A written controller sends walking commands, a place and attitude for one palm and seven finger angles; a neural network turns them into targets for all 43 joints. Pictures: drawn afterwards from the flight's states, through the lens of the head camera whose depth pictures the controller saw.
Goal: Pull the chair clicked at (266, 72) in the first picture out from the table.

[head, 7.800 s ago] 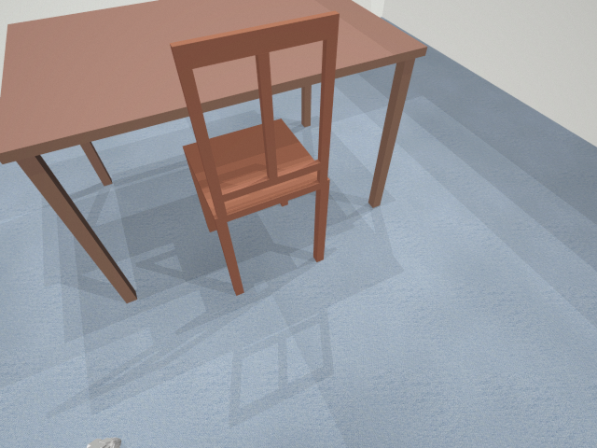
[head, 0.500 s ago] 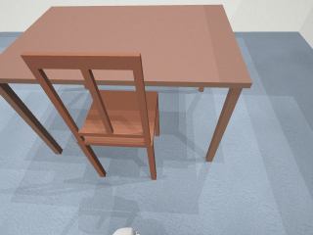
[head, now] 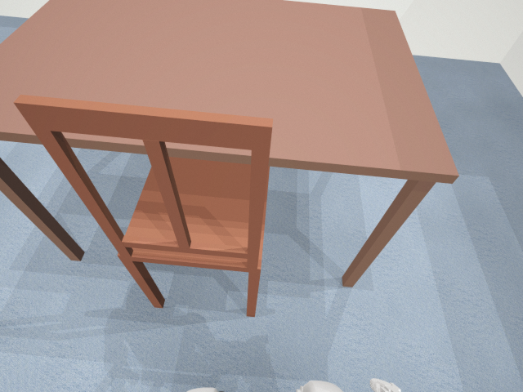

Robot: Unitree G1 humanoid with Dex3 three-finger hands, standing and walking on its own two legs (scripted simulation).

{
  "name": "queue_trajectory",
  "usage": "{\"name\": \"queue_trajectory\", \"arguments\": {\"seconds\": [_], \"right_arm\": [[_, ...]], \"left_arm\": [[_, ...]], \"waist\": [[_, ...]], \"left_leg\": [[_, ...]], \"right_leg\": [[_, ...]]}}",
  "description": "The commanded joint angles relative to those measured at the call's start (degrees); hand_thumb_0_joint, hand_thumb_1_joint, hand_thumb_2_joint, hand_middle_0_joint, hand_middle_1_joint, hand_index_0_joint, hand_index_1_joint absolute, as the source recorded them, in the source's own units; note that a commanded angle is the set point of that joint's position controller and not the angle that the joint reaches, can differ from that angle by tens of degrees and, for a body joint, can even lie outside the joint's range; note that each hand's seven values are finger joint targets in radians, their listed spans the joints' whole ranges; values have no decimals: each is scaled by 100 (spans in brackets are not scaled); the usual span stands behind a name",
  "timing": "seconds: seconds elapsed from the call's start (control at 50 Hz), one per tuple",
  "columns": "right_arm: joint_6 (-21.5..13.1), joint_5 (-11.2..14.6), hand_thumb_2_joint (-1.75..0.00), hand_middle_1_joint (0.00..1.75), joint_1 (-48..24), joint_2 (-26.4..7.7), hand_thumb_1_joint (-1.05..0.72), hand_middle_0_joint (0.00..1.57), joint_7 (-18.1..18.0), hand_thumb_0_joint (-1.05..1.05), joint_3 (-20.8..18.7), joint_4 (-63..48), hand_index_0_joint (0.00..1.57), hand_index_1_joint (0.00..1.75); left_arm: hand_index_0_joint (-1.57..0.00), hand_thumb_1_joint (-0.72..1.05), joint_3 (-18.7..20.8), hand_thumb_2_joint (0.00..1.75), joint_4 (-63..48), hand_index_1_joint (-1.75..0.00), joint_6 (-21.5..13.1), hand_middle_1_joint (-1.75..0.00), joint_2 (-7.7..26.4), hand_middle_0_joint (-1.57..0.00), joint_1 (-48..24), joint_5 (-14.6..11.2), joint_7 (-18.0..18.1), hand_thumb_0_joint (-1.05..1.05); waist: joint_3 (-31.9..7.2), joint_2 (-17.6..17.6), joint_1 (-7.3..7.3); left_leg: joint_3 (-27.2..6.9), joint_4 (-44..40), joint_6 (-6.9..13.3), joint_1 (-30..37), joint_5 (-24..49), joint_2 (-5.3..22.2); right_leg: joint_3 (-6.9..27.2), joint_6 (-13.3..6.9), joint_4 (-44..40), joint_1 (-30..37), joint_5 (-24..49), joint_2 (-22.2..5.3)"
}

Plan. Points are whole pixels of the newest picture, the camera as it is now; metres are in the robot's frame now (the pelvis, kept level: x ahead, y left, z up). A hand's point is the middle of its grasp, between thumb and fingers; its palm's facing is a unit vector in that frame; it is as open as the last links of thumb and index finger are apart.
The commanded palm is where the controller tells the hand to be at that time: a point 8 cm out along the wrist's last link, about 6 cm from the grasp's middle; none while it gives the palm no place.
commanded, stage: come to a stop and stand still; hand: left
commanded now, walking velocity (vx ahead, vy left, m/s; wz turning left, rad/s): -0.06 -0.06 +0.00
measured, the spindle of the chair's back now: (172, 202) +0.44 +0.22 -0.06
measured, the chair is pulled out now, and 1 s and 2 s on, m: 0.00 0.00 0.00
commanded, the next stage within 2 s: look again from close up in 0.78 s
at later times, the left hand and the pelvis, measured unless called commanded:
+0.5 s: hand out of the picture +0.03 +0.11 -0.17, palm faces +0.03 -0.98 -0.22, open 7.3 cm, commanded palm none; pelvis -0.03 -0.07 +0.00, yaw +0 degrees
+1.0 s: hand out of the picture -0.08 +0.09 -0.18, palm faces +0.03 -0.98 -0.18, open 7.4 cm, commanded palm none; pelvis -0.05 -0.07 +0.00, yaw +0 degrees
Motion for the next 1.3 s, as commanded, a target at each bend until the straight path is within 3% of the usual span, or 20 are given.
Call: {"name": "queue_trajectory", "arguments": {"seconds": [0.0,0.12,0.16,0.2,0.22,0.24,0.28,0.38,0.42,0.48,0.6,0.84,0.86,0.88,0.9,0.92,0.94,0.98,1.04,1.28], "right_arm": [[18,-26,-90,30,418,-1181,-90,20,-65,0,-333,-243,20,30],[83,-69,-90,30,530,-1279,-90,20,44,0,-416,-256,20,30],[113,-9,-90,30,597,-1161,-90,20,91,0,-411,-248,20,30],[143,56,-90,30,761,-468,-90,20,166,0,-256,-388,20,30],[228,33,-90,30,456,-563,-90,20,154,0,-253,-464,20,30],[253,12,-90,30,496,-571,-90,20,142,0,-249,-416,20,30],[209,20,-90,30,914,-611,-90,20,135,0,-235,-111,20,30],[44,27,-90,30,1210,-488,-90,20,85,0,-87,221,20,30],[-75,0,-90,30,1382,-628,-90,20,46,0,-30,401,20,30],[-131,3,-90,30,1245,-701,-90,20,14,0,1,578,20,30],[-53,-5,-90,30,1498,-512,-90,20,35,0,22,713,20,30],[-74,-3,-90,30,1829,-383,-90,20,23,0,59,757,20,30],[-191,25,-90,30,1057,-666,-90,20,121,0,51,363,20,30],[-184,57,-90,30,1246,-469,-90,20,126,0,87,96,20,30],[-225,36,-90,30,1742,-323,-90,20,105,0,61,107,20,30],[-240,39,-90,30,1875,-343,-90,20,87,0,64,170,20,30],[-229,41,-90,30,1863,-381,-90,20,77,0,60,232,20,30],[-199,13,-90,30,1742,-444,-90,20,85,0,71,208,20,30],[-188,6,-90,30,1622,-566,-90,20,99,0,75,117,20,30],[-236,-7,-90,30,1535,-814,-90,20,104,0,57,32,20,30]], "left_arm": [[-20,90,195,90,-400,-30,58,-30,373,-20,579,-10,-42,0],[-20,90,105,90,-558,-30,-93,-30,286,-20,423,-4,-83,0],[-20,90,100,90,-425,-30,-171,-30,436,-20,754,33,-76,0],[-20,90,134,90,-584,-30,-295,-30,1143,-20,249,76,-47,0],[-20,90,115,90,-634,-30,-313,-30,1136,-20,164,57,-58,0],[-20,90,131,90,-618,-30,-329,-30,1118,-20,-104,60,-44,0],[-20,90,63,90,-597,-30,-334,-30,863,-20,-504,29,-36,0],[-20,90,14,90,-298,-30,-371,-30,686,-20,-171,-58,-38,0],[-20,90,-34,90,-199,-30,-372,-30,477,-20,-97,-125,-46,0],[-20,90,-43,90,-8,-30,-355,-30,433,-20,-40,-117,-49,0],[-20,90,-68,90,186,-30,-347,-30,421,-20,-3,-105,-66,0],[-20,90,-90,90,337,-30,-414,-30,251,-20,405,-95,-59,0],[-20,90,-143,90,471,-30,-604,-30,379,-20,1037,18,180,0],[-20,90,-143,90,393,-30,-696,-30,611,-20,953,19,143,0],[-20,90,-132,90,250,-30,-702,-30,535,-20,940,-14,131,0],[-20,90,-149,90,192,-30,-687,-30,439,-20,783,-36,115,0],[-20,90,-164,90,161,-30,-668,-30,378,-20,724,-49,89,0],[-20,90,-199,90,85,-30,-569,-30,278,-20,590,-33,53,0],[-20,90,-210,90,75,-30,-500,-30,242,-20,700,-20,21,0],[-20,90,-220,90,-102,-30,-426,-30,216,-20,870,9,-35,0]], "waist": [[-1037,949,-146],[-1011,1333,-220],[-1063,776,-86],[-519,-1114,-295],[-586,-973,-108],[-488,-1240,-225],[-447,-818,-442],[-526,-576,-296],[-591,155,-243],[-639,704,-108],[-100,206,-177],[-67,104,-250],[150,-206,87],[-182,-359,-251],[-1062,-318,-394],[-1439,-302,-423],[-1284,-262,-409],[-493,154,-362],[145,412,-283],[-10,351,-170]], "left_leg": [[-1021,-625,814,692,3231,1740],[-1191,-550,610,476,1703,1543],[-886,-14,203,103,597,1063],[-354,1129,-412,-695,-1661,18],[-709,1676,-372,-383,-2073,15],[-857,1970,-323,-419,-1965,1],[-801,2130,-350,-291,-1480,-8],[-690,104,-422,445,-543,-3],[-1214,-568,-265,839,855,395],[-1283,-629,-197,579,1018,537],[-1084,-906,-281,324,-331,294],[-986,-760,-264,526,-141,244],[-666,579,-412,-185,-410,236],[-690,615,-397,-54,-658,91],[-690,518,-281,237,-819,40],[-701,344,-272,415,-482,20],[-782,177,-258,538,-232,75],[-904,-16,-219,405,32,204],[-1200,-436,-133,-235,-511,285],[-1576,-1088,-3,-623,-1325,376]], "right_leg": [[160,35,179,-40,122,-86],[-306,-120,-2219,893,345,-56],[-407,-108,-3649,1622,1525,-56],[1335,-835,-4569,1135,2579,-1688],[1455,-1217,-4689,542,2478,-1860],[1420,-1313,-4646,445,2297,-1679],[821,-1241,-4420,641,2575,-1291],[562,-966,-3984,1145,2752,-984],[400,-557,-3767,1097,2409,-575],[237,-381,-3872,1589,2207,-430],[374,-406,-4468,1355,1035,-460],[460,-451,-4572,1017,895,-470],[763,-177,-4342,1251,3512,-850],[843,-346,-4261,1535,4960,-1274],[741,-594,-3852,1939,4959,-1255],[511,-709,-3678,2092,4604,-1114],[453,-691,-3713,1789,3656,-947],[342,-612,-3928,1060,1839,-652],[272,-503,-3954,825,790,-416],[-33,-402,-3678,1368,1323,-352]]}}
